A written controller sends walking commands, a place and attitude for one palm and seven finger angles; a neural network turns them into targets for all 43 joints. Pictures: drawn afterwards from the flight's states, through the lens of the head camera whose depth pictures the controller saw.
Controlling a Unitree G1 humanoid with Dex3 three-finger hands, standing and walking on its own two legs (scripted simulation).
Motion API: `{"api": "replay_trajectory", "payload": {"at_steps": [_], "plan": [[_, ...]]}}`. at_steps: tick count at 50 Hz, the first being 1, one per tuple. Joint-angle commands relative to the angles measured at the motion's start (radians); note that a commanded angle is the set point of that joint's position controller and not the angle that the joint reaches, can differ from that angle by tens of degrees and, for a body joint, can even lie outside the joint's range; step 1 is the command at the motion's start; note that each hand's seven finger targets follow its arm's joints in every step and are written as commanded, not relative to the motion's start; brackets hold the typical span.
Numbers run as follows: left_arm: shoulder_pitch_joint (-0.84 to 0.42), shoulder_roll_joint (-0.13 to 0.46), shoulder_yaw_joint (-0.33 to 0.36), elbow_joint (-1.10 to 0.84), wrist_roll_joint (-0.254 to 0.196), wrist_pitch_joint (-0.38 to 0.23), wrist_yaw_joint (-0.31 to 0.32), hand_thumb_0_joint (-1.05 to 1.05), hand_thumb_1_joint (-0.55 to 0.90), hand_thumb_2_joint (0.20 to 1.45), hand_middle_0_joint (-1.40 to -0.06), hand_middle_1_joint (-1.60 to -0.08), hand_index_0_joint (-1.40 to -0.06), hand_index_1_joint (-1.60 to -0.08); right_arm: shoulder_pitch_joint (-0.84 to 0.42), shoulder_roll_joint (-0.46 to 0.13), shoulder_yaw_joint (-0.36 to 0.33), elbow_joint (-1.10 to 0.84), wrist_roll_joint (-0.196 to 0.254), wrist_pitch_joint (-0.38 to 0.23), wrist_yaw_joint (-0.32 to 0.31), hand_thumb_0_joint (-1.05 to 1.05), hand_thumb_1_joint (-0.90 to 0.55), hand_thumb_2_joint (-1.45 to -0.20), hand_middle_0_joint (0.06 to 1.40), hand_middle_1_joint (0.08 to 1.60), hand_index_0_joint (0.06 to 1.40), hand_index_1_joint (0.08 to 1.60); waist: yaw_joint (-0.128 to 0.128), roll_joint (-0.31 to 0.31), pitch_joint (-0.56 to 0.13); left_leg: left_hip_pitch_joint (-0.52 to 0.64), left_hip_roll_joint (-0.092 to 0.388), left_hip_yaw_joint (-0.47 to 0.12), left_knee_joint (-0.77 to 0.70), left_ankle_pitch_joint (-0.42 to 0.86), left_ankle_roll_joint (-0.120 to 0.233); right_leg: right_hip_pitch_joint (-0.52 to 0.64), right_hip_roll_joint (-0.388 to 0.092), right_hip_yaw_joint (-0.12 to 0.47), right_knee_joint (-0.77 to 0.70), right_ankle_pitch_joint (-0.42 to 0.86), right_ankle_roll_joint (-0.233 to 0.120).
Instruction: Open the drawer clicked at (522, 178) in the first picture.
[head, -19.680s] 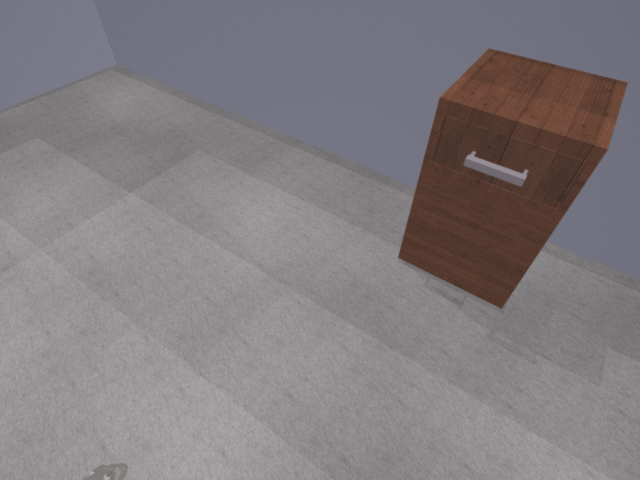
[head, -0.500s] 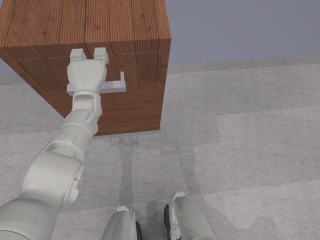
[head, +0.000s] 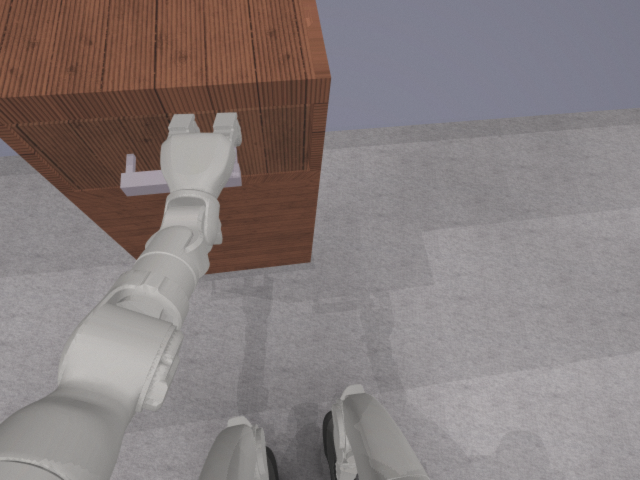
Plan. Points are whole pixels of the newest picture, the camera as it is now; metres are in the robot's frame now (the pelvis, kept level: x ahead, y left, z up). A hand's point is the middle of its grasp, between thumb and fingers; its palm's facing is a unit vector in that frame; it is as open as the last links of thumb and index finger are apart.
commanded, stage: lower the fingers behind the handle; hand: left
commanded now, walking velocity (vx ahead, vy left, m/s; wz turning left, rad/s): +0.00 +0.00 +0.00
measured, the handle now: (183, 167) +0.57 +0.13 -0.08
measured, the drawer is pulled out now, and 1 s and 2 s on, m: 0.00 0.00 0.00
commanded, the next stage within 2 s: close the thumb around the handle in 1.48 s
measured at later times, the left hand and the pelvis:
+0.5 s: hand (213, 176) +0.52 +0.08 -0.04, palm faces -0.01 +0.00 -1.00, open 13.8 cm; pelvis -0.02 -0.01 -0.02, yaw +0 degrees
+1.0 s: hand (205, 194) +0.52 +0.10 -0.09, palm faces +0.00 -0.02 -1.00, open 13.6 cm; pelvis -0.02 -0.01 -0.05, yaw +0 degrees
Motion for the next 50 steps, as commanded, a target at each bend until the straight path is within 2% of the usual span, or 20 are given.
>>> {"api": "replay_trajectory", "payload": {"at_steps": [1, 3, 4, 6, 7, 11, 13, 16, 19, 25, 28, 30, 31, 33, 34, 35, 36, 38, 41, 50], "plan": [[-0.528, 0.213, 0.096, -0.222, 0.024, 0.064, 0.144, 0.000, -0.500, 0.300, -0.300, -1.200, -0.300, -1.200, 0.133, -0.133, -0.042, -0.032, -0.017, -0.004, 0.001, 0.000, -0.900, -0.900, 0.200, 0.300, 0.200, 0.300, -0.021, 0.054, -0.615, 0.251, -0.020, -0.055, -0.087, 0.433, 0.003, 0.428, 0.021, 0.064, -0.074, 0.373, 0.014], [-0.496, 0.214, 0.090, -0.177, 0.017, 0.122, 0.151, 0.000, -0.500, 0.300, -0.300, -1.200, -0.300, -1.200, 0.126, -0.135, -0.039, -0.029, -0.009, 0.004, 0.005, 0.000, -0.900, -0.900, 0.200, 0.300, 0.200, 0.300, -0.015, 0.048, -0.622, 0.226, -0.023, -0.044, -0.094, 0.417, 0.002, 0.472, 0.018, 0.067, -0.079, 0.388, 0.017], [-0.508, 0.205, 0.080, -0.159, 0.011, 0.149, 0.151, 0.000, -0.500, 0.300, -0.300, -1.200, -0.300, -1.200, 0.120, -0.136, -0.038, -0.024, -0.008, 0.007, 0.006, 0.000, -0.900, -0.900, 0.200, 0.300, 0.200, 0.300, -0.029, 0.030, -0.604, 0.207, -0.023, -0.036, -0.096, 0.396, 0.006, 0.483, 0.017, 0.070, -0.090, 0.390, 0.021], [-0.528, 0.235, 0.086, -0.137, 0.007, 0.192, 0.140, 0.000, -0.500, 0.300, -0.300, -1.200, -0.300, -1.200, 0.109, -0.140, -0.030, -0.021, -0.002, 0.009, 0.003, 0.000, -0.900, -0.900, 0.200, 0.300, 0.200, 0.300, -0.033, -0.007, -0.614, 0.178, -0.024, -0.033, -0.101, 0.372, 0.010, 0.527, 0.014, 0.077, -0.093, 0.395, 0.025], [-0.518, 0.251, 0.089, -0.118, -0.003, 0.212, 0.125, 0.000, -0.500, 0.300, -0.300, -1.200, -0.300, -1.200, 0.109, -0.146, -0.026, -0.021, 0.003, 0.012, 0.001, 0.000, -0.900, -0.900, 0.200, 0.300, 0.200, 0.300, -0.026, 0.005, -0.611, 0.165, -0.026, -0.028, -0.107, 0.353, 0.010, 0.539, 0.013, 0.079, -0.097, 0.382, 0.026], [-0.508, 0.236, 0.059, -0.029, -0.033, 0.248, 0.070, 0.000, -0.500, 0.300, -0.300, -1.200, -0.300, -1.200, 0.096, -0.147, -0.009, -0.017, 0.014, 0.009, -0.011, 0.000, -0.900, -0.900, 0.200, 0.300, 0.200, 0.300, -0.046, -0.056, -0.537, 0.104, -0.030, -0.025, -0.114, 0.277, 0.019, 0.538, 0.013, 0.087, -0.118, 0.320, 0.034], [-0.505, 0.251, 0.058, -0.026, -0.046, 0.234, 0.040, 0.000, -0.500, 0.300, -0.300, -1.200, -0.300, -1.200, 0.098, -0.152, -0.004, -0.025, 0.017, 0.003, -0.019, 0.000, -0.900, -0.900, 0.200, 0.300, 0.200, 0.300, -0.045, -0.051, -0.529, 0.072, -0.032, -0.018, -0.105, 0.248, 0.022, 0.538, 0.011, 0.094, -0.114, 0.299, 0.036], [-0.465, 0.211, 0.033, 0.019, -0.047, 0.203, 0.005, 0.000, -0.500, 0.300, -0.300, -1.200, -0.300, -1.200, 0.098, -0.146, 0.002, -0.035, 0.017, -0.008, -0.024, 0.000, -0.900, -0.900, 0.200, 0.300, 0.200, 0.300, -0.053, -0.078, -0.467, 0.030, -0.033, -0.018, -0.091, 0.216, 0.023, 0.495, 0.012, 0.096, -0.106, 0.267, 0.035], [-0.446, 0.236, 0.043, 0.027, -0.044, 0.167, -0.008, 0.000, -0.500, 0.300, -0.300, -1.200, -0.300, -1.200, 0.098, -0.151, 0.005, -0.052, 0.019, -0.022, -0.027, 0.000, -0.900, -0.900, 0.200, 0.300, 0.200, 0.300, -0.050, -0.082, -0.431, -0.044, -0.036, -0.007, -0.057, 0.161, 0.025, 0.465, 0.011, 0.113, -0.097, 0.207, 0.037], [-0.457, 0.226, 0.037, -0.020, -0.005, 0.124, 0.008, 0.000, -0.500, 0.300, -0.300, -1.200, -0.300, -1.200, 0.108, -0.148, -0.007, -0.065, 0.017, -0.042, -0.023, 0.000, -0.900, -0.900, 0.200, 0.300, 0.200, 0.300, -0.037, 0.002, -0.480, -0.054, -0.036, -0.007, -0.011, 0.160, 0.020, 0.383, 0.012, 0.108, -0.044, 0.176, 0.025], [-0.459, 0.215, 0.037, -0.008, -0.011, 0.140, 0.022, 0.000, -0.500, 0.300, -0.300, -1.200, -0.300, -1.200, 0.108, -0.152, -0.011, -0.061, 0.023, -0.045, -0.021, 0.000, -0.900, -0.900, 0.200, 0.300, 0.200, 0.300, -0.047, -0.024, -0.475, -0.063, -0.035, -0.012, -0.005, 0.144, 0.019, 0.361, 0.013, 0.100, -0.041, 0.147, 0.028], [-0.543, 0.223, 0.032, -0.085, -0.014, 0.124, 0.022, 0.000, -0.500, 0.300, -0.300, -1.200, -0.300, -1.200, 0.115, -0.150, -0.016, -0.062, 0.023, -0.054, -0.021, 0.000, -0.900, -0.900, 0.200, 0.300, 0.200, 0.300, -0.056, 0.020, -0.536, -0.049, -0.030, -0.017, 0.008, 0.145, 0.021, 0.357, 0.012, 0.104, -0.029, 0.144, 0.028], [-0.593, 0.189, 0.005, -0.135, -0.014, 0.109, 0.018, 0.000, -0.500, 0.300, -0.300, -1.200, -0.300, -1.200, 0.114, -0.143, -0.024, -0.063, 0.021, -0.059, -0.020, 0.000, -0.900, -0.900, 0.200, 0.300, 0.200, 0.300, -0.072, 0.033, -0.574, -0.021, -0.029, -0.025, 0.016, 0.154, 0.021, 0.346, 0.013, 0.101, -0.021, 0.155, 0.028], [-0.613, 0.222, 0.027, -0.203, -0.014, 0.074, 0.009, 0.000, -0.500, 0.300, -0.300, -1.200, -0.300, -1.200, 0.136, -0.147, -0.032, -0.052, 0.019, -0.066, -0.021, 0.000, -0.900, -0.900, 0.200, 0.300, 0.200, 0.300, -0.066, 0.053, -0.665, 0.030, -0.026, -0.040, 0.023, 0.186, 0.020, 0.365, 0.013, 0.095, -0.006, 0.185, 0.027], [-0.630, 0.200, 0.012, -0.239, -0.020, 0.057, 0.004, 0.000, -0.500, 0.300, -0.300, -1.200, -0.300, -1.200, 0.138, -0.145, -0.038, -0.050, 0.018, -0.069, -0.021, 0.000, -0.900, -0.900, 0.200, 0.300, 0.200, 0.300, -0.073, 0.076, -0.694, 0.055, -0.026, -0.044, 0.027, 0.198, 0.020, 0.360, 0.015, 0.096, -0.005, 0.198, 0.027], [-0.644, 0.231, 0.035, -0.272, -0.021, 0.038, 0.004, 0.000, -0.500, 0.300, -0.300, -1.200, -0.300, -1.200, 0.146, -0.144, -0.039, -0.040, 0.017, -0.072, -0.021, 0.000, -0.900, -0.900, 0.200, 0.300, 0.200, 0.300, -0.069, 0.084, -0.728, 0.065, -0.025, -0.046, 0.035, 0.214, 0.021, 0.375, 0.013, 0.097, 0.001, 0.214, 0.028], [-0.653, 0.218, 0.025, -0.282, -0.020, 0.025, 0.004, 0.000, -0.500, 0.300, -0.300, -1.200, -0.300, -1.200, 0.146, -0.141, -0.041, -0.036, 0.016, -0.075, -0.022, 0.000, -0.900, -0.900, 0.200, 0.300, 0.200, 0.300, -0.080, 0.070, -0.734, 0.072, -0.025, -0.051, 0.042, 0.227, 0.022, 0.367, 0.014, 0.095, 0.004, 0.227, 0.028], [-0.608, 0.266, 0.059, -0.253, -0.007, 0.014, 0.016, 0.000, -0.500, 0.300, -0.300, -1.200, -0.300, -1.200, 0.156, -0.145, -0.038, -0.017, 0.014, -0.074, -0.026, 0.000, -0.900, -0.900, 0.200, 0.300, 0.200, 0.300, -0.069, 0.064, -0.705, 0.038, -0.026, -0.050, 0.052, 0.227, 0.022, 0.360, 0.015, 0.095, 0.011, 0.226, 0.027], [-0.564, 0.257, 0.065, -0.181, 0.005, 0.032, 0.045, 0.000, -0.500, 0.300, -0.300, -1.200, -0.300, -1.200, 0.151, -0.143, -0.029, 0.001, 0.007, -0.070, -0.015, 0.000, -0.900, -0.900, 0.200, 0.300, 0.200, 0.300, -0.057, 0.075, -0.650, 0.003, -0.026, -0.047, 0.059, 0.235, 0.019, 0.329, 0.017, 0.089, 0.026, 0.226, 0.022], [-0.524, 0.206, 0.029, -0.034, 0.005, 0.125, 0.045, 0.000, -0.500, 0.300, -0.300, -1.200, -0.300, -1.200, 0.153, -0.154, -0.022, 0.001, 0.006, -0.047, 0.007, 0.000, -0.900, -0.900, 0.200, 0.300, 0.200, 0.300, -0.082, 0.024, -0.529, -0.076, -0.021, -0.041, 0.072, 0.215, 0.020, 0.275, 0.023, 0.071, 0.040, 0.213, 0.022]]}}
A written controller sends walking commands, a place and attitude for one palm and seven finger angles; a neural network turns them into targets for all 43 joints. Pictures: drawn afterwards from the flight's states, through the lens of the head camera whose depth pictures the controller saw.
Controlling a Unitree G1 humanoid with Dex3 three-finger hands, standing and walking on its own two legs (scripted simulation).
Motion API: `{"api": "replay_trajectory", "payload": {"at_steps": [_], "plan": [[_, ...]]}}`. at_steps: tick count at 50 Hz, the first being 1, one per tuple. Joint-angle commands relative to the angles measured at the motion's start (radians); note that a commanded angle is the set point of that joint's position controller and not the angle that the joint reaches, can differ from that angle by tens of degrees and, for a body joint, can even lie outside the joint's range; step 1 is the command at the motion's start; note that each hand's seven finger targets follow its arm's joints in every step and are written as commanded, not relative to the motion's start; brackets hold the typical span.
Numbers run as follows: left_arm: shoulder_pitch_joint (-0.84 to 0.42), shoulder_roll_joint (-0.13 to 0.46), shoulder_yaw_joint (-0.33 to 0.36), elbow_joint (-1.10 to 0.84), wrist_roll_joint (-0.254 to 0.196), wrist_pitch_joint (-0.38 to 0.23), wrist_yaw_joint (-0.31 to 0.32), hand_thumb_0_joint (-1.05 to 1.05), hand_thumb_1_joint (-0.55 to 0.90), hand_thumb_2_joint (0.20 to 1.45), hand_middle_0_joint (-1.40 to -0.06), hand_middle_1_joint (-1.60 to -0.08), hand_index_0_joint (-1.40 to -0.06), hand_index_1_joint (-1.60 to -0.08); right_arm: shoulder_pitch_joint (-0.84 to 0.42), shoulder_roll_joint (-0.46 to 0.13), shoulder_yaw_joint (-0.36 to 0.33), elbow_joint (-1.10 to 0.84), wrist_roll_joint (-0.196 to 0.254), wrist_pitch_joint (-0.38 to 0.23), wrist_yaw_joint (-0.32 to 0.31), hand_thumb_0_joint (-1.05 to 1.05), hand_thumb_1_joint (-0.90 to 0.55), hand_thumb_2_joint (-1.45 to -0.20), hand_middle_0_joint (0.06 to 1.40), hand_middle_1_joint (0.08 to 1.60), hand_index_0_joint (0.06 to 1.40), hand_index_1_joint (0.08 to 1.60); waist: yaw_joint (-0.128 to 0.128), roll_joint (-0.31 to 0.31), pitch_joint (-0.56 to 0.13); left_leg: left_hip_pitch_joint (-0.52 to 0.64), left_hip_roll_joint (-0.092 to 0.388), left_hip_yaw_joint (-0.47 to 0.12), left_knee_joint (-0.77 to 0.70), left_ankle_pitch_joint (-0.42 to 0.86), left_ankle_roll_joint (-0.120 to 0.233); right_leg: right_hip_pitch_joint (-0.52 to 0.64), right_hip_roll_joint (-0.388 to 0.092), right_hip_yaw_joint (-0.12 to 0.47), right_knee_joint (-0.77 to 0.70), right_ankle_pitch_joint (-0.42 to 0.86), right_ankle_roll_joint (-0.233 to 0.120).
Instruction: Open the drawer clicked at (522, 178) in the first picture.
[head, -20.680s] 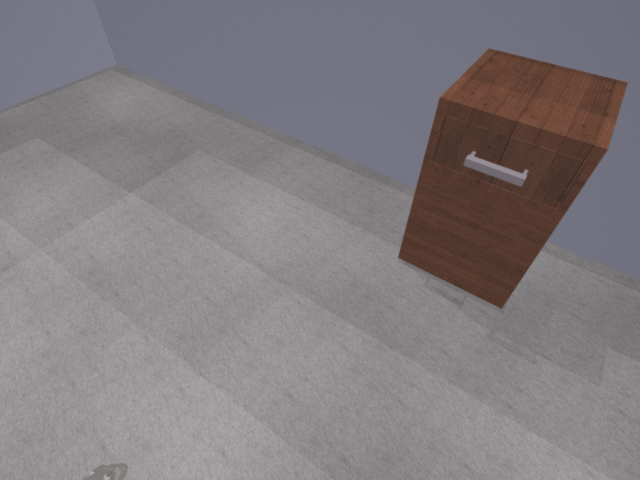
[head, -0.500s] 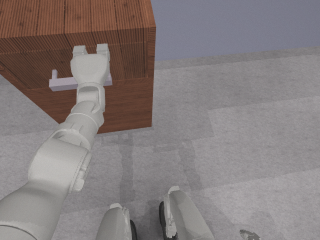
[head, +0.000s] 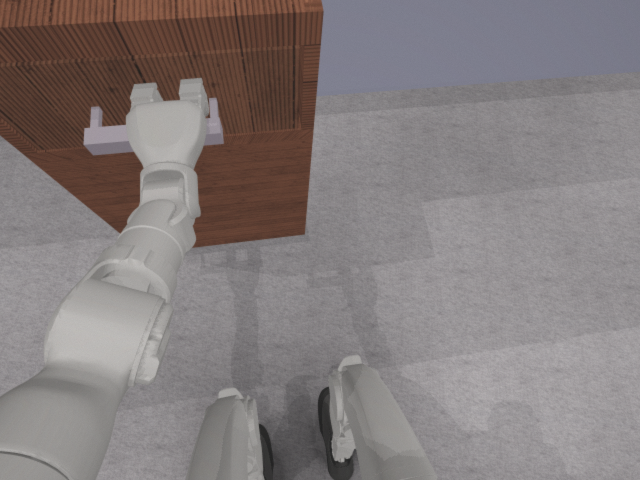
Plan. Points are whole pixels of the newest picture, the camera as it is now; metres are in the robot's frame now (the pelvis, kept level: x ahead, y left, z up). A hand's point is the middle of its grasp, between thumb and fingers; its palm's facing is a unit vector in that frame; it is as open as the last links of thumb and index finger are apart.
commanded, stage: lower the fingers behind the handle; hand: left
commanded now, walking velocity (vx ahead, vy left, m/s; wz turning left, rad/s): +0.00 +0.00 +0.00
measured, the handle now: (156, 122) +0.59 +0.14 -0.03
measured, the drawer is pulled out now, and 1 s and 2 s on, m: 0.00 0.00 0.03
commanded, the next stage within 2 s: close the thumb around the handle in 0.48 s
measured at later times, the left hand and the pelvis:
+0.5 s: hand (180, 162) +0.54 +0.11 -0.05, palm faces -0.06 -0.01 -1.00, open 13.8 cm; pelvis -0.02 +0.01 -0.01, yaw -1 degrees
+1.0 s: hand (179, 159) +0.54 +0.11 -0.05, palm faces -0.04 -0.04 -1.00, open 9.0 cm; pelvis +0.01 +0.01 +0.00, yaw -1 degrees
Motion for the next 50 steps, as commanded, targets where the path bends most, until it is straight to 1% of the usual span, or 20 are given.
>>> {"api": "replay_trajectory", "payload": {"at_steps": [1, 2, 5, 7, 9, 12, 13, 17, 18, 19, 21, 26, 29, 31, 33, 36, 40, 44, 46, 50], "plan": [[-0.429, 0.157, -0.001, -0.078, 0.016, 0.052, 0.001, 0.000, -0.500, 0.300, -0.300, -1.200, -0.300, -1.200, 0.189, -0.172, -0.054, -0.028, -0.002, -0.009, -0.005, 0.000, -0.900, -0.900, 0.200, 0.300, 0.200, 0.300, -0.076, 0.010, -0.499, 0.145, -0.030, -0.031, -0.132, 0.261, 0.026, 0.489, 0.022, 0.088, -0.149, 0.245, 0.037], [-0.437, 0.149, -0.013, -0.074, 0.019, 0.053, -0.003, 0.000, -0.500, 0.300, -0.300, -1.200, -0.300, -1.200, 0.194, -0.176, -0.054, -0.030, -0.002, -0.009, -0.008, 0.000, -0.900, -0.900, 0.200, 0.300, 0.200, 0.300, -0.086, 0.001, -0.493, 0.141, -0.028, -0.033, -0.128, 0.253, 0.028, 0.479, 0.023, 0.087, -0.148, 0.235, 0.039], [-0.439, 0.166, -0.004, -0.067, 0.012, 0.062, -0.015, 0.000, -0.500, 0.300, -0.300, -1.200, -0.300, -1.200, 0.187, -0.180, -0.051, -0.041, 0.000, -0.010, -0.007, 0.000, -0.900, -0.900, 0.200, 0.300, 0.200, 0.300, -0.079, 0.015, -0.506, 0.122, -0.031, -0.031, -0.122, 0.228, 0.028, 0.474, 0.023, 0.088, -0.139, 0.205, 0.037], [-0.478, 0.155, -0.019, -0.090, 0.010, 0.059, -0.022, 0.000, -0.500, 0.300, -0.300, -1.200, -0.300, -1.200, 0.185, -0.177, -0.051, -0.045, 0.001, -0.013, -0.009, 0.000, -0.900, -0.900, 0.200, 0.300, 0.200, 0.300, -0.093, 0.023, -0.514, 0.125, -0.030, -0.032, -0.117, 0.219, 0.030, 0.466, 0.022, 0.090, -0.138, 0.197, 0.040], [-0.456, 0.178, -0.003, -0.090, 0.012, 0.060, -0.030, 0.000, -0.500, 0.300, -0.300, -1.200, -0.300, -1.200, 0.179, -0.180, -0.051, -0.055, 0.005, -0.013, -0.010, 0.000, -0.900, -0.900, 0.200, 0.300, 0.200, 0.300, -0.074, 0.040, -0.530, 0.129, -0.032, -0.034, -0.123, 0.206, 0.026, 0.466, 0.021, 0.089, -0.135, 0.174, 0.037], [-0.477, 0.136, -0.038, -0.078, 0.011, 0.063, -0.039, 0.000, -0.500, 0.300, -0.300, -1.200, -0.300, -1.200, 0.175, -0.179, -0.050, -0.057, 0.008, -0.016, -0.015, 0.000, -0.900, -0.900, 0.200, 0.300, 0.200, 0.300, -0.096, 0.036, -0.492, 0.132, -0.028, -0.045, -0.128, 0.172, 0.026, 0.414, 0.021, 0.080, -0.138, 0.121, 0.038], [-0.478, 0.165, -0.016, -0.086, 0.009, 0.060, -0.039, 0.000, -0.500, 0.300, -0.300, -1.200, -0.300, -1.200, 0.175, -0.182, -0.048, -0.057, 0.010, -0.016, -0.017, 0.000, -0.900, -0.900, 0.200, 0.300, 0.200, 0.300, -0.088, 0.046, -0.495, 0.139, -0.027, -0.046, -0.128, 0.179, 0.026, 0.410, 0.021, 0.079, -0.134, 0.124, 0.038], [-0.499, 0.159, -0.022, -0.110, -0.002, 0.053, -0.045, 0.000, -0.500, 0.300, -0.300, -1.200, -0.300, -1.200, 0.174, -0.180, -0.048, -0.067, 0.011, -0.020, -0.021, 0.000, -0.900, -0.900, 0.200, 0.300, 0.200, 0.300, -0.088, 0.046, -0.537, 0.149, -0.026, -0.053, -0.127, 0.178, 0.026, 0.420, 0.019, 0.078, -0.128, 0.121, 0.040], [-0.484, 0.185, 0.001, -0.124, -0.005, 0.048, -0.046, 0.000, -0.500, 0.300, -0.300, -1.200, -0.300, -1.200, 0.177, -0.182, -0.047, -0.068, 0.011, -0.021, -0.022, 0.000, -0.900, -0.900, 0.200, 0.300, 0.200, 0.300, -0.074, 0.047, -0.559, 0.154, -0.026, -0.053, -0.128, 0.186, 0.025, 0.437, 0.019, 0.079, -0.124, 0.130, 0.039], [-0.474, 0.178, -0.007, -0.122, -0.006, 0.050, -0.049, 0.000, -0.500, 0.300, -0.300, -1.200, -0.300, -1.200, 0.171, -0.180, -0.046, -0.070, 0.014, -0.020, -0.022, 0.000, -0.900, -0.900, 0.200, 0.300, 0.200, 0.300, -0.070, 0.057, -0.561, 0.148, -0.027, -0.047, -0.127, 0.180, 0.025, 0.441, 0.020, 0.084, -0.128, 0.125, 0.038], [-0.474, 0.173, -0.004, -0.117, -0.009, 0.047, -0.051, 0.000, -0.500, 0.300, -0.300, -1.200, -0.300, -1.200, 0.173, -0.178, -0.045, -0.068, 0.013, -0.019, -0.025, 0.000, -0.900, -0.900, 0.200, 0.300, 0.200, 0.300, -0.079, 0.014, -0.541, 0.146, -0.023, -0.053, -0.131, 0.185, 0.026, 0.442, 0.020, 0.081, -0.129, 0.132, 0.041], [-0.513, 0.173, -0.003, -0.244, 0.002, -0.015, -0.051, 0.000, -0.500, 0.300, -0.300, -1.200, -0.300, -1.200, 0.185, -0.172, -0.057, -0.068, 0.012, -0.030, -0.026, 0.000, -0.900, -0.900, 0.200, 0.300, 0.200, 0.300, -0.068, 0.071, -0.634, 0.231, -0.017, -0.077, -0.131, 0.228, 0.019, 0.424, 0.020, 0.077, -0.115, 0.155, 0.036], [-0.449, 0.165, 0.003, -0.227, -0.003, -0.028, -0.037, 0.000, -0.500, 0.300, -0.300, -1.200, -0.300, -1.200, 0.200, -0.171, -0.060, -0.057, 0.009, -0.028, -0.021, 0.000, -0.900, -0.900, 0.200, 0.300, 0.200, 0.300, -0.057, 0.064, -0.613, 0.234, -0.019, -0.070, -0.134, 0.253, 0.020, 0.444, 0.023, 0.076, -0.125, 0.182, 0.036], [-0.425, 0.165, 0.016, -0.208, -0.001, -0.026, -0.023, 0.000, -0.388, 0.348, -0.308, -1.212, -0.308, -1.212, 0.198, -0.169, -0.060, -0.050, 0.006, -0.024, -0.018, 0.000, -0.900, -0.900, 0.200, 0.300, 0.200, 0.300, -0.056, 0.033, -0.594, 0.222, -0.019, -0.068, -0.131, 0.269, 0.020, 0.449, 0.024, 0.075, -0.124, 0.203, 0.036], [-0.436, 0.170, 0.016, -0.214, 0.004, -0.023, -0.009, 0.000, -0.276, 0.396, -0.316, -1.224, -0.316, -1.224, 0.208, -0.173, -0.062, -0.044, 0.004, -0.018, -0.016, 0.000, -0.900, -0.900, 0.200, 0.300, 0.200, 0.300, -0.055, 0.050, -0.590, 0.232, -0.017, -0.070, -0.133, 0.288, 0.017, 0.443, 0.024, 0.072, -0.122, 0.219, 0.034], [-0.450, 0.129, -0.003, -0.223, 0.008, -0.018, 0.007, 0.000, -0.108, 0.468, -0.328, -1.242, -0.328, -1.242, 0.206, -0.168, -0.068, -0.037, -0.001, -0.015, -0.009, 0.000, -0.900, -0.900, 0.200, 0.300, 0.200, 0.300, -0.063, 0.063, -0.599, 0.278, -0.015, -0.076, -0.131, 0.335, 0.014, 0.420, 0.024, 0.067, -0.120, 0.251, 0.034], [-0.426, 0.177, 0.034, -0.227, -0.001, -0.006, 0.011, 0.000, 0.116, 0.564, -0.344, -1.266, -0.344, -1.266, 0.212, -0.171, -0.067, -0.035, -0.005, -0.004, -0.004, 0.000, -0.900, -0.900, 0.200, 0.300, 0.200, 0.300, -0.048, 0.061, -0.621, 0.270, -0.018, -0.059, -0.129, 0.363, 0.016, 0.492, 0.025, 0.074, -0.122, 0.313, 0.034], [-0.394, 0.154, 0.016, -0.215, -0.002, 0.004, 0.001, 0.000, 0.340, 0.660, -0.360, -1.290, -0.360, -1.290, 0.205, -0.166, -0.066, -0.039, -0.004, 0.004, -0.002, 0.000, -0.900, -0.900, 0.200, 0.300, 0.200, 0.300, -0.047, 0.056, -0.594, 0.254, -0.022, -0.049, -0.134, 0.367, 0.018, 0.521, 0.024, 0.079, -0.131, 0.345, 0.034], [-0.379, 0.182, 0.041, -0.224, -0.003, 0.000, 0.000, 0.000, 0.452, 0.708, -0.368, -1.302, -0.368, -1.302, 0.196, -0.165, -0.064, -0.043, -0.005, 0.006, -0.003, 0.000, -0.900, -0.900, 0.200, 0.300, 0.200, 0.300, -0.039, 0.025, -0.614, 0.247, -0.023, -0.044, -0.130, 0.374, 0.020, 0.555, 0.023, 0.084, -0.128, 0.372, 0.036], [-0.343, 0.143, 0.014, -0.208, 0.004, -0.004, -0.005, 0.000, 0.676, 0.804, -0.384, -1.326, -0.384, -1.326, 0.188, -0.161, -0.067, -0.046, -0.005, 0.008, -0.004, 0.000, -0.900, -0.900, 0.200, 0.300, 0.200, 0.300, -0.041, 0.039, -0.577, 0.234, -0.025, -0.035, -0.130, 0.357, 0.020, 0.543, 0.024, 0.088, -0.136, 0.364, 0.035]]}}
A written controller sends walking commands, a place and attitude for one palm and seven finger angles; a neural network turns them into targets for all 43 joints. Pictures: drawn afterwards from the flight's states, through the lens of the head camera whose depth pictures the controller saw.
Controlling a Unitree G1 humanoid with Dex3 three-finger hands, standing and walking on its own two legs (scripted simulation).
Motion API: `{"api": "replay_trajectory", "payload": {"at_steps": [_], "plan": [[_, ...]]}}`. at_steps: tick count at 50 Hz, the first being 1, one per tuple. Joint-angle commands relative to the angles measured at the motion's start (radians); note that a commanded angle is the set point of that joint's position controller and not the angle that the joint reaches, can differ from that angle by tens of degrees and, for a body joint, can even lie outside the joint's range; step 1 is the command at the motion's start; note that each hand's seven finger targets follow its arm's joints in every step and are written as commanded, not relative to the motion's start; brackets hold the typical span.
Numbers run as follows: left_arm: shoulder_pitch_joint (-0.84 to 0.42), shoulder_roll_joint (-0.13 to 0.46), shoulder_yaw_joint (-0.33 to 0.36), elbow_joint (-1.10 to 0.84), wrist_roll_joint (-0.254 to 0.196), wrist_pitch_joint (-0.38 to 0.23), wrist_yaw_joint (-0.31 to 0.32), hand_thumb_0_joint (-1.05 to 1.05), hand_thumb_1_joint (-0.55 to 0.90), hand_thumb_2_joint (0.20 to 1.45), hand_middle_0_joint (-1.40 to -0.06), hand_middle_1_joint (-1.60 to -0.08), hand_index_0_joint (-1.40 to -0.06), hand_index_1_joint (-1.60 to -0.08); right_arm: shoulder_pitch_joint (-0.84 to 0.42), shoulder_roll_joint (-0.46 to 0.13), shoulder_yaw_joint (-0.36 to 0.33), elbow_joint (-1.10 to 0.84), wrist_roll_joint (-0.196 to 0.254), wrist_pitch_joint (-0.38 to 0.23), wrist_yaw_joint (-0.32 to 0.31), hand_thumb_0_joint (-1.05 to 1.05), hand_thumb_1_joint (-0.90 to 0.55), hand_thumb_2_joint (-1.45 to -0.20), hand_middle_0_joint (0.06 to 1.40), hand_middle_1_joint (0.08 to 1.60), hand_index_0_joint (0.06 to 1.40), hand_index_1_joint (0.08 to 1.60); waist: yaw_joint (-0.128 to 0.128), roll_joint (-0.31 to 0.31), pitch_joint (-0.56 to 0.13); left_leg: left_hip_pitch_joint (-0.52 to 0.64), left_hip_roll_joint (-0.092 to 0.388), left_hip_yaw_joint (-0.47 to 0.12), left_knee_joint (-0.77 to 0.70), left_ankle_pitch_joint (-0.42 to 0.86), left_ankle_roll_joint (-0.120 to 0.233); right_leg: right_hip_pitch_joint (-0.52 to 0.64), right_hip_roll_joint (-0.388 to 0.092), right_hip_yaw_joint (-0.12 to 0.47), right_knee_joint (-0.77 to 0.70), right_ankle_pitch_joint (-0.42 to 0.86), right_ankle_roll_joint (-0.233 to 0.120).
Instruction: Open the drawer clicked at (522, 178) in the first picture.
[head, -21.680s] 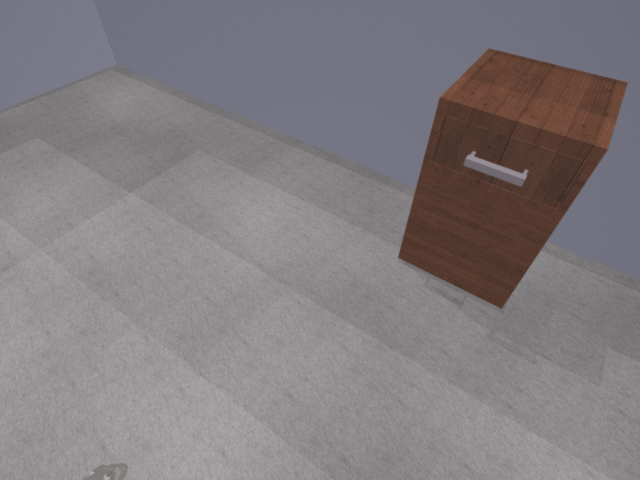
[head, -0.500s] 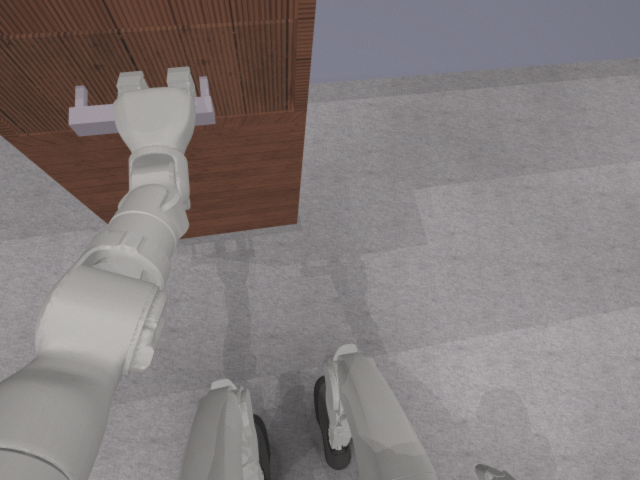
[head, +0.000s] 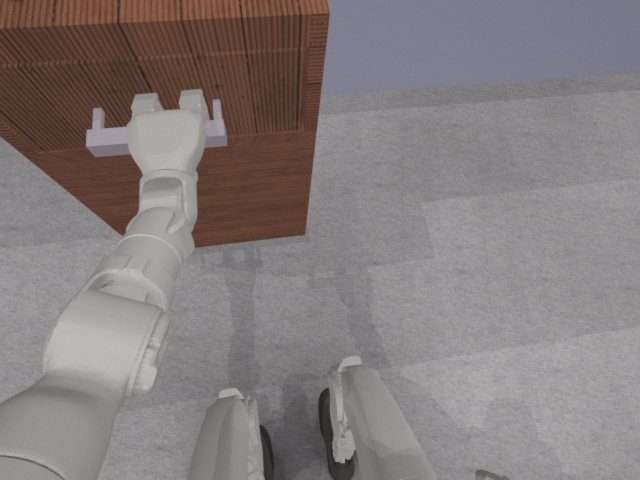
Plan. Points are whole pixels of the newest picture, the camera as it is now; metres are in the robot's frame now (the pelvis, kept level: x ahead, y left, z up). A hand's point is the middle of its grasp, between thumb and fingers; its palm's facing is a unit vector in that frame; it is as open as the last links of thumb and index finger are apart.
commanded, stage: close the thumb around the handle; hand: left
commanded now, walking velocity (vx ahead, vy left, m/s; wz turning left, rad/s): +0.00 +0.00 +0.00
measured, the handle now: (159, 124) +0.58 +0.14 -0.03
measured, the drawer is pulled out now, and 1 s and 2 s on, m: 0.00 0.03 0.10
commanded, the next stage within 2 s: pull the drawer open in 0.28 s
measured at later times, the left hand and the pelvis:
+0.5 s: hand (180, 162) +0.53 +0.12 -0.06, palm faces -0.04 -0.02 -1.00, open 5.6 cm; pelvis -0.01 +0.00 +0.00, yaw +0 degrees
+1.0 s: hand (181, 184) +0.50 +0.12 -0.06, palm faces -0.04 -0.04 -1.00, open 5.6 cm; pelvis +0.01 +0.00 +0.02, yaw +0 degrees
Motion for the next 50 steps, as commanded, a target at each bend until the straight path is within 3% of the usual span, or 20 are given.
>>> {"api": "replay_trajectory", "payload": {"at_steps": [1, 4, 13, 18, 20, 21, 24, 26, 28, 33, 36, 37, 38, 40, 43, 46, 50], "plan": [[-0.392, 0.142, 0.012, -0.148, 0.013, -0.004, 0.031, 0.000, 0.732, 0.828, -0.388, -1.332, -0.388, -1.332, 0.200, -0.154, -0.055, -0.020, -0.005, -0.009, -0.012, 0.000, -0.900, -0.900, 0.200, 0.300, 0.200, 0.300, -0.048, 0.017, -0.564, 0.218, -0.026, -0.042, -0.132, 0.373, 0.013, 0.531, 0.020, 0.082, -0.134, 0.376, 0.025], [-0.425, 0.124, -0.010, -0.164, 0.015, -0.016, 0.030, 0.000, 0.900, 0.900, -0.400, -1.350, -0.400, -1.350, 0.200, -0.156, -0.060, -0.023, -0.004, -0.015, -0.012, 0.000, -0.900, -0.900, 0.200, 0.300, 0.200, 0.300, -0.058, 0.043, -0.566, 0.209, -0.028, -0.041, -0.128, 0.339, 0.013, 0.508, 0.020, 0.082, -0.137, 0.332, 0.025], [-0.469, 0.162, 0.009, -0.150, 0.016, 0.002, 0.032, 0.000, 0.900, 0.900, -0.400, -1.350, -0.400, -1.350, 0.203, -0.161, -0.057, -0.022, -0.005, -0.014, -0.017, 0.000, -0.900, -0.900, 0.200, 0.300, 0.200, 0.300, -0.068, 0.045, -0.603, 0.192, -0.030, -0.039, -0.110, 0.344, 0.015, 0.518, 0.020, 0.085, -0.123, 0.345, 0.028], [-0.456, 0.175, 0.019, -0.154, -0.003, 0.009, 0.017, 0.000, 0.900, 0.900, -0.400, -1.350, -0.400, -1.350, 0.202, -0.162, -0.053, -0.026, -0.001, -0.014, -0.021, 0.000, -0.900, -0.900, 0.200, 0.300, 0.200, 0.300, -0.061, 0.029, -0.608, 0.185, -0.031, -0.038, -0.120, 0.332, 0.016, 0.546, 0.019, 0.085, -0.129, 0.341, 0.031], [-0.411, 0.189, 0.036, -0.172, -0.010, 0.002, 0.010, 0.000, 0.900, 0.900, -0.400, -1.350, -0.400, -1.350, 0.199, -0.159, -0.053, -0.034, 0.001, -0.013, -0.020, 0.000, -0.900, -0.900, 0.200, 0.300, 0.200, 0.300, -0.034, 0.042, -0.641, 0.200, -0.032, -0.035, -0.126, 0.344, 0.014, 0.579, 0.019, 0.089, -0.128, 0.356, 0.029], [-0.395, 0.179, 0.037, -0.186, -0.014, -0.004, 0.005, 0.000, 0.900, 0.900, -0.400, -1.350, -0.400, -1.350, 0.190, -0.158, -0.053, -0.040, 0.001, -0.013, -0.018, 0.000, -0.900, -0.900, 0.200, 0.300, 0.200, 0.300, -0.024, 0.065, -0.661, 0.226, -0.032, -0.038, -0.131, 0.357, 0.010, 0.568, 0.020, 0.087, -0.124, 0.360, 0.026], [-0.311, 0.139, 0.018, -0.185, -0.023, -0.015, -0.004, 0.000, 0.900, 0.900, -0.400, -1.350, -0.400, -1.350, 0.186, -0.156, -0.055, -0.048, 0.006, -0.013, -0.016, 0.000, -0.900, -0.900, 0.200, 0.300, 0.200, 0.300, -0.011, 0.044, -0.629, 0.229, -0.030, -0.039, -0.149, 0.335, 0.010, 0.571, 0.021, 0.086, -0.140, 0.333, 0.028], [-0.277, 0.143, 0.031, -0.194, -0.027, -0.028, -0.005, 0.000, 0.900, 0.900, -0.400, -1.350, -0.400, -1.350, 0.180, -0.154, -0.055, -0.051, 0.007, -0.014, -0.018, 0.000, -0.900, -0.900, 0.200, 0.300, 0.200, 0.300, -0.004, 0.008, -0.626, 0.225, -0.028, -0.038, -0.153, 0.339, 0.012, 0.588, 0.021, 0.089, -0.141, 0.347, 0.029], [-0.266, 0.145, 0.029, -0.227, -0.020, -0.041, 0.000, 0.000, 0.900, 0.900, -0.400, -1.350, -0.400, -1.350, 0.185, -0.155, -0.057, -0.050, 0.008, -0.014, -0.017, 0.000, -0.900, -0.900, 0.200, 0.300, 0.200, 0.300, 0.008, 0.030, -0.632, 0.242, -0.027, -0.039, -0.162, 0.343, 0.010, 0.586, 0.020, 0.088, -0.142, 0.348, 0.027], [-0.213, 0.105, 0.019, -0.207, -0.008, -0.049, 0.034, 0.000, 0.900, 0.900, -0.400, -1.350, -0.400, -1.350, 0.183, -0.153, -0.064, -0.035, 0.004, -0.013, -0.015, 0.000, -0.900, -0.900, 0.200, 0.300, 0.200, 0.300, 0.005, -0.017, -0.557, 0.230, -0.025, -0.036, -0.168, 0.346, 0.011, 0.567, 0.020, 0.087, -0.153, 0.352, 0.026], [-0.212, 0.066, 0.007, -0.239, 0.001, -0.055, 0.055, 0.000, 0.900, 0.900, -0.400, -1.350, -0.400, -1.350, 0.180, -0.147, -0.074, -0.033, -0.002, -0.011, -0.008, 0.000, -0.900, -0.900, 0.200, 0.300, 0.200, 0.300, 0.011, -0.006, -0.594, 0.287, -0.026, -0.040, -0.169, 0.403, 0.006, 0.566, 0.018, 0.082, -0.144, 0.406, 0.023], [-0.177, 0.083, 0.026, -0.227, 0.005, -0.051, 0.061, 0.000, 0.900, 0.900, -0.400, -1.350, -0.400, -1.350, 0.185, -0.151, -0.076, -0.031, -0.003, -0.007, -0.007, 0.000, -0.900, -0.900, 0.200, 0.300, 0.200, 0.300, 0.022, -0.008, -0.597, 0.295, -0.025, -0.042, -0.171, 0.416, 0.004, 0.568, 0.017, 0.079, -0.140, 0.413, 0.022], [-0.178, 0.050, 0.002, -0.229, 0.006, -0.047, 0.064, 0.000, 0.900, 0.900, -0.400, -1.350, -0.400, -1.350, 0.182, -0.147, -0.078, -0.029, -0.004, -0.004, -0.006, 0.000, -0.900, -0.900, 0.200, 0.300, 0.200, 0.300, 0.013, -0.003, -0.589, 0.299, -0.026, -0.038, -0.170, 0.419, 0.004, 0.564, 0.018, 0.079, -0.145, 0.420, 0.023], [-0.179, 0.046, 0.001, -0.230, 0.006, -0.042, 0.072, 0.000, 0.900, 0.900, -0.400, -1.350, -0.400, -1.350, 0.179, -0.146, -0.079, -0.026, -0.006, -0.002, -0.004, 0.000, -0.900, -0.900, 0.200, 0.300, 0.200, 0.300, 0.011, -0.016, -0.561, 0.294, -0.026, -0.034, -0.172, 0.414, 0.006, 0.565, 0.019, 0.082, -0.152, 0.422, 0.024], [-0.141, 0.044, 0.010, -0.261, 0.005, -0.043, 0.080, 0.000, 0.900, 0.900, -0.400, -1.350, -0.400, -1.350, 0.168, -0.139, -0.082, -0.036, -0.007, 0.005, -0.002, 0.000, -0.900, -0.900, 0.200, 0.300, 0.200, 0.300, 0.034, -0.006, -0.609, 0.318, -0.031, -0.028, -0.178, 0.444, 0.003, 0.617, 0.014, 0.086, -0.150, 0.477, 0.022], [-0.105, 0.027, 0.005, -0.255, 0.002, -0.037, 0.078, 0.000, 0.900, 0.900, -0.400, -1.350, -0.400, -1.350, 0.158, -0.135, -0.083, -0.036, -0.006, 0.012, -0.002, 0.000, -0.900, -0.900, 0.200, 0.300, 0.200, 0.300, 0.038, -0.028, -0.593, 0.330, -0.032, -0.030, -0.183, 0.461, 0.001, 0.624, 0.014, 0.083, -0.152, 0.501, 0.022], [-0.114, -0.016, -0.028, -0.258, 0.011, -0.034, 0.088, 0.000, 0.900, 0.900, -0.400, -1.350, -0.400, -1.350, 0.151, -0.134, -0.087, -0.032, -0.008, 0.017, 0.000, 0.000, -0.900, -0.900, 0.200, 0.300, 0.200, 0.300, 0.028, -0.014, -0.568, 0.352, -0.030, -0.033, -0.186, 0.457, 0.001, 0.586, 0.015, 0.079, -0.157, 0.478, 0.022]]}}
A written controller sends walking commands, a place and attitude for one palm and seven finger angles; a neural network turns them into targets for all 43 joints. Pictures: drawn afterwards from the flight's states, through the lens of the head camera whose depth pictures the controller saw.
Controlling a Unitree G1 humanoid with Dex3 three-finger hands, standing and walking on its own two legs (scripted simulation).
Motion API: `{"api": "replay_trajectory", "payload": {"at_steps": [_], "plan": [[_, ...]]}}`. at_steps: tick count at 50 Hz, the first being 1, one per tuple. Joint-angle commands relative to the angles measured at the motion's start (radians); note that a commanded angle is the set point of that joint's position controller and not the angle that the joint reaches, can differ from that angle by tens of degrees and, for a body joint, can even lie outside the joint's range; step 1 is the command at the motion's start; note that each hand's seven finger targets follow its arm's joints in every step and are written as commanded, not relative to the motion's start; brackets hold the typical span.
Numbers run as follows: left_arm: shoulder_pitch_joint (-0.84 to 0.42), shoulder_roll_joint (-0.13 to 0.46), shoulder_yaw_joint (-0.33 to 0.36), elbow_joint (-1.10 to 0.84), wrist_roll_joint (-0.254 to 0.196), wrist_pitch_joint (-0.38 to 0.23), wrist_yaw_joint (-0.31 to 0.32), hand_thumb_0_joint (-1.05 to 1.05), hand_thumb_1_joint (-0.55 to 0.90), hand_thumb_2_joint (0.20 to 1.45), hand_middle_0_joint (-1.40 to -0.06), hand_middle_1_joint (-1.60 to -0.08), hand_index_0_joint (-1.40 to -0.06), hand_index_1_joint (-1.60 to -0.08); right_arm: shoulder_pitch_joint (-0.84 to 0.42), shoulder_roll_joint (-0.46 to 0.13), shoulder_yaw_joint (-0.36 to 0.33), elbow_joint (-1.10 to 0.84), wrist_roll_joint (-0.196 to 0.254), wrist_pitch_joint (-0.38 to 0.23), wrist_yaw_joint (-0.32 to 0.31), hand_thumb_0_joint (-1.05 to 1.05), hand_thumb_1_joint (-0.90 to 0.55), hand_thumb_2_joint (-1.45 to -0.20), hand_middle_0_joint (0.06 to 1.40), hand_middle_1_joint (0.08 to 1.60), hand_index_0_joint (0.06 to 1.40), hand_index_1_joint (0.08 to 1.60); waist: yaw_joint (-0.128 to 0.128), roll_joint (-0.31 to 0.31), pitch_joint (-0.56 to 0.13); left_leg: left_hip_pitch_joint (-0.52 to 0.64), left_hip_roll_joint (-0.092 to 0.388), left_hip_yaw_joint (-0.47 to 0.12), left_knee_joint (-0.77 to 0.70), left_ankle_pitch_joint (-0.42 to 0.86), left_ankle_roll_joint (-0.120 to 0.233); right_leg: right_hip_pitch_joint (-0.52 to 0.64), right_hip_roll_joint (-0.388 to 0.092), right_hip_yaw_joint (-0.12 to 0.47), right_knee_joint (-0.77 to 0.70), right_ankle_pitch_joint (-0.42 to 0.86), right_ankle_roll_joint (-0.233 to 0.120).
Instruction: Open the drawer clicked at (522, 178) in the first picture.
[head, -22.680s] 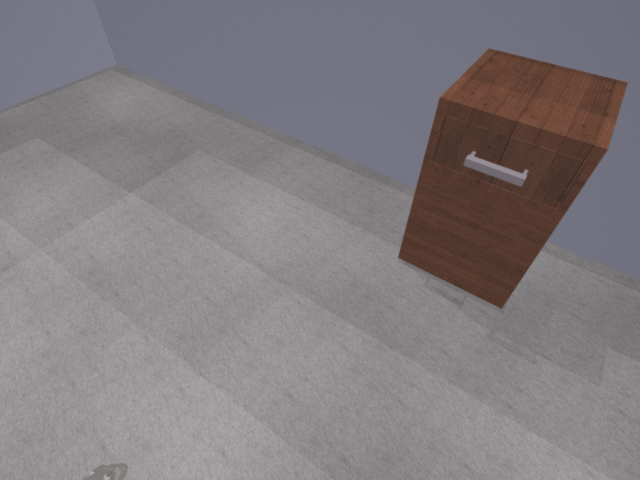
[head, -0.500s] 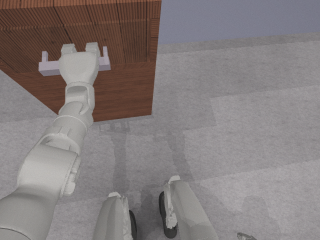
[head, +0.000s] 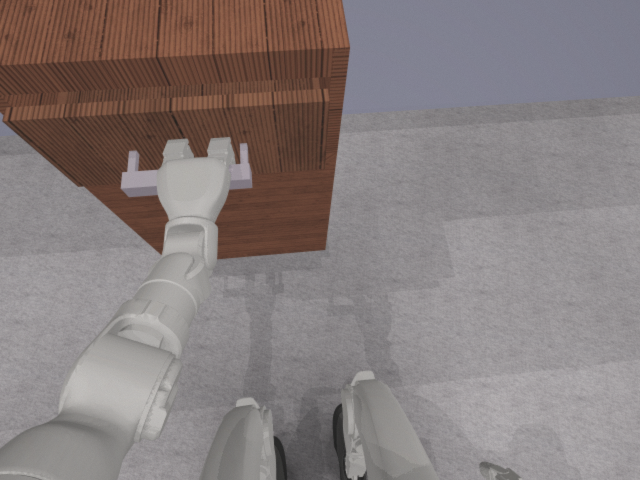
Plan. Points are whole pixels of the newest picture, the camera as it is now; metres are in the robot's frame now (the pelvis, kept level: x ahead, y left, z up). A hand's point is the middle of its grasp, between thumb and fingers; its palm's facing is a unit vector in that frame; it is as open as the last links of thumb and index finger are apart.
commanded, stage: pull the drawer open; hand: left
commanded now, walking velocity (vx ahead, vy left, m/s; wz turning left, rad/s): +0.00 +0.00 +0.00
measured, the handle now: (189, 167) +0.53 +0.14 -0.05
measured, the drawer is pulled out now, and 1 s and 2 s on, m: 0.03 0.10 0.16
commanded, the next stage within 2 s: none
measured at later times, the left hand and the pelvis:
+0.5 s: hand (207, 221) +0.46 +0.12 -0.07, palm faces -0.05 -0.04 -1.00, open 5.6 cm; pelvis +0.00 +0.00 +0.00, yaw +0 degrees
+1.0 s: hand (207, 244) +0.42 +0.12 -0.07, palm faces -0.05 -0.05 -1.00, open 5.6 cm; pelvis +0.00 -0.01 +0.01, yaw +1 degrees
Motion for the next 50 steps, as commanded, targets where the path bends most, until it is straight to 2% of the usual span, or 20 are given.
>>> {"api": "replay_trajectory", "payload": {"at_steps": [1, 3, 8, 9, 11, 15, 17, 18, 24, 28, 29, 30, 32, 35, 36, 39, 42, 43, 47, 50], "plan": [[-0.292, 0.055, 0.000, -0.158, 0.004, -0.011, 0.037, 0.000, 0.900, 0.900, -0.400, -1.350, -0.400, -1.350, 0.171, -0.135, -0.053, -0.033, -0.008, -0.006, -0.007, 0.000, -0.900, -0.900, 0.200, 0.300, 0.200, 0.300, -0.036, -0.008, -0.567, 0.267, -0.027, -0.052, -0.122, 0.475, 0.004, 0.504, 0.010, 0.056, -0.119, 0.501, 0.021], [-0.266, 0.060, 0.008, -0.139, 0.002, -0.007, 0.040, 0.000, 0.900, 0.900, -0.400, -1.350, -0.400, -1.350, 0.169, -0.135, -0.052, -0.035, -0.008, 0.000, -0.009, 0.000, -0.900, -0.900, 0.200, 0.300, 0.200, 0.300, -0.033, -0.037, -0.566, 0.239, -0.031, -0.041, -0.120, 0.455, 0.007, 0.536, 0.010, 0.061, -0.124, 0.510, 0.023], [-0.215, 0.087, 0.031, -0.169, 0.006, -0.014, 0.040, 0.000, 0.900, 0.900, -0.400, -1.350, -0.400, -1.350, 0.154, -0.128, -0.050, -0.044, -0.009, 0.005, -0.013, 0.000, -0.900, -0.900, 0.200, 0.300, 0.200, 0.300, -0.006, -0.026, -0.579, 0.231, -0.038, -0.031, -0.125, 0.457, 0.005, 0.586, 0.007, 0.071, -0.124, 0.552, 0.021], [-0.204, 0.056, 0.009, -0.164, 0.002, -0.013, 0.039, 0.000, 0.900, 0.900, -0.400, -1.350, -0.400, -1.350, 0.146, -0.125, -0.050, -0.048, -0.009, 0.005, -0.013, 0.000, -0.900, -0.900, 0.200, 0.300, 0.200, 0.300, -0.012, -0.032, -0.570, 0.226, -0.041, -0.026, -0.126, 0.445, 0.006, 0.589, 0.007, 0.075, -0.133, 0.548, 0.022], [-0.208, 0.053, 0.005, -0.160, 0.003, -0.013, 0.041, 0.000, 0.900, 0.900, -0.400, -1.350, -0.400, -1.350, 0.142, -0.122, -0.048, -0.042, -0.009, 0.003, -0.014, 0.000, -0.900, -0.900, 0.200, 0.300, 0.200, 0.300, -0.016, -0.051, -0.540, 0.208, -0.041, -0.029, -0.128, 0.423, 0.007, 0.583, 0.009, 0.074, -0.136, 0.530, 0.022], [-0.197, 0.037, -0.006, -0.162, 0.013, -0.015, 0.050, 0.000, 0.900, 0.900, -0.400, -1.350, -0.400, -1.350, 0.132, -0.123, -0.049, -0.046, -0.007, 0.005, -0.015, 0.000, -0.900, -0.900, 0.200, 0.300, 0.200, 0.300, -0.010, -0.026, -0.536, 0.221, -0.040, -0.032, -0.136, 0.405, 0.004, 0.550, 0.009, 0.069, -0.136, 0.478, 0.020], [-0.182, 0.027, -0.009, -0.154, 0.013, -0.015, 0.053, 0.000, 0.900, 0.900, -0.400, -1.350, -0.400, -1.350, 0.131, -0.123, -0.052, -0.044, -0.008, 0.006, -0.014, 0.000, -0.900, -0.900, 0.200, 0.300, 0.200, 0.300, -0.012, -0.049, -0.529, 0.224, -0.041, -0.031, -0.134, 0.405, 0.006, 0.551, 0.010, 0.070, -0.141, 0.480, 0.021], [-0.178, 0.046, 0.005, -0.154, 0.013, -0.014, 0.055, 0.000, 0.900, 0.900, -0.400, -1.350, -0.400, -1.350, 0.130, -0.124, -0.050, -0.044, -0.007, 0.006, -0.014, 0.000, -0.900, -0.900, 0.200, 0.300, 0.200, 0.300, -0.006, -0.052, -0.527, 0.214, -0.041, -0.030, -0.136, 0.395, 0.006, 0.557, 0.010, 0.071, -0.141, 0.472, 0.021], [-0.145, 0.039, 0.005, -0.203, 0.008, -0.020, 0.058, 0.000, 0.900, 0.900, -0.400, -1.350, -0.400, -1.350, 0.120, -0.119, -0.052, -0.051, -0.007, 0.007, -0.015, 0.000, -0.900, -0.900, 0.200, 0.300, 0.200, 0.300, 0.010, -0.041, -0.561, 0.235, -0.044, -0.025, -0.141, 0.410, 0.006, 0.587, 0.008, 0.077, -0.141, 0.500, 0.021], [-0.108, 0.043, 0.012, -0.179, 0.005, -0.017, 0.057, 0.000, 0.900, 0.900, -0.400, -1.350, -0.400, -1.350, 0.113, -0.119, -0.051, -0.050, -0.003, 0.007, -0.018, 0.000, -0.900, -0.900, 0.200, 0.300, 0.200, 0.300, 0.011, -0.082, -0.524, 0.197, -0.047, -0.021, -0.142, 0.373, 0.006, 0.594, 0.008, 0.082, -0.151, 0.476, 0.023], [-0.123, 0.060, 0.021, -0.194, 0.009, -0.021, 0.061, 0.000, 0.900, 0.900, -0.400, -1.350, -0.400, -1.350, 0.110, -0.120, -0.050, -0.049, -0.004, 0.005, -0.020, 0.000, -0.900, -0.900, 0.200, 0.300, 0.200, 0.300, 0.014, -0.069, -0.521, 0.200, -0.046, -0.024, -0.145, 0.369, 0.005, 0.587, 0.007, 0.083, -0.149, 0.466, 0.022], [-0.111, 0.032, 0.004, -0.189, 0.009, -0.019, 0.063, 0.000, 0.900, 0.900, -0.400, -1.350, -0.400, -1.350, 0.108, -0.118, -0.052, -0.052, -0.004, 0.006, -0.020, 0.000, -0.900, -0.900, 0.200, 0.300, 0.200, 0.300, 0.014, -0.072, -0.528, 0.205, -0.048, -0.025, -0.150, 0.365, 0.005, 0.587, 0.007, 0.081, -0.153, 0.452, 0.021], [-0.114, 0.037, 0.007, -0.189, 0.017, -0.021, 0.069, 0.000, 0.900, 0.900, -0.400, -1.350, -0.400, -1.350, 0.108, -0.118, -0.052, -0.047, -0.004, 0.004, -0.019, 0.000, -0.900, -0.900, 0.200, 0.300, 0.200, 0.300, 0.017, -0.060, -0.519, 0.216, -0.045, -0.028, -0.151, 0.370, 0.004, 0.565, 0.008, 0.075, -0.147, 0.440, 0.019], [-0.105, 0.006, -0.012, -0.200, 0.018, -0.021, 0.076, 0.000, 0.900, 0.900, -0.400, -1.350, -0.400, -1.350, 0.103, -0.117, -0.054, -0.048, -0.005, 0.005, -0.016, 0.000, -0.900, -0.900, 0.200, 0.300, 0.200, 0.300, 0.015, -0.053, -0.524, 0.235, -0.045, -0.028, -0.152, 0.377, 0.004, 0.553, 0.008, 0.073, -0.150, 0.438, 0.018], [-0.109, 0.025, 0.005, -0.209, 0.018, -0.022, 0.077, 0.000, 0.900, 0.900, -0.400, -1.350, -0.400, -1.350, 0.101, -0.116, -0.054, -0.048, -0.007, 0.005, -0.016, 0.000, -0.900, -0.900, 0.200, 0.300, 0.200, 0.300, 0.019, -0.058, -0.531, 0.239, -0.046, -0.029, -0.151, 0.386, 0.004, 0.562, 0.007, 0.073, -0.146, 0.450, 0.017], [-0.064, 0.005, -0.005, -0.220, 0.018, -0.022, 0.079, 0.000, 0.900, 0.900, -0.400, -1.350, -0.400, -1.350, 0.095, -0.113, -0.056, -0.055, -0.005, 0.009, -0.016, 0.000, -0.900, -0.900, 0.200, 0.300, 0.200, 0.300, 0.029, -0.061, -0.533, 0.247, -0.047, -0.026, -0.160, 0.382, 0.002, 0.575, 0.006, 0.073, -0.153, 0.451, 0.018], [-0.061, -0.002, -0.012, -0.226, 0.021, -0.023, 0.083, 0.000, 0.900, 0.900, -0.400, -1.350, -0.400, -1.350, 0.087, -0.113, -0.056, -0.055, -0.004, 0.012, -0.016, 0.000, -0.900, -0.900, 0.200, 0.300, 0.200, 0.300, 0.031, -0.058, -0.521, 0.250, -0.045, -0.033, -0.164, 0.373, 0.001, 0.557, 0.006, 0.071, -0.152, 0.425, 0.016], [-0.056, -0.009, -0.016, -0.210, 0.021, -0.019, 0.086, 0.000, 0.900, 0.900, -0.400, -1.350, -0.400, -1.350, 0.085, -0.112, -0.056, -0.052, -0.003, 0.013, -0.017, 0.000, -0.900, -0.900, 0.200, 0.300, 0.200, 0.300, 0.027, -0.073, -0.495, 0.244, -0.046, -0.031, -0.165, 0.363, 0.002, 0.549, 0.007, 0.070, -0.158, 0.415, 0.016], [-0.049, -0.012, -0.017, -0.228, 0.024, -0.023, 0.092, 0.000, 0.900, 0.900, -0.400, -1.350, -0.400, -1.350, 0.078, -0.110, -0.056, -0.054, -0.006, 0.014, -0.018, 0.000, -0.900, -0.900, 0.200, 0.300, 0.200, 0.300, 0.029, -0.077, -0.510, 0.249, -0.048, -0.030, -0.161, 0.365, 0.004, 0.557, 0.006, 0.073, -0.157, 0.423, 0.016], [-0.039, -0.006, -0.014, -0.212, 0.027, -0.019, 0.097, 0.000, 0.900, 0.900, -0.400, -1.350, -0.400, -1.350, 0.068, -0.109, -0.054, -0.054, -0.003, 0.013, -0.022, 0.000, -0.900, -0.900, 0.200, 0.300, 0.200, 0.300, 0.031, -0.093, -0.472, 0.222, -0.051, -0.028, -0.167, 0.325, 0.004, 0.555, 0.005, 0.078, -0.169, 0.379, 0.018]]}}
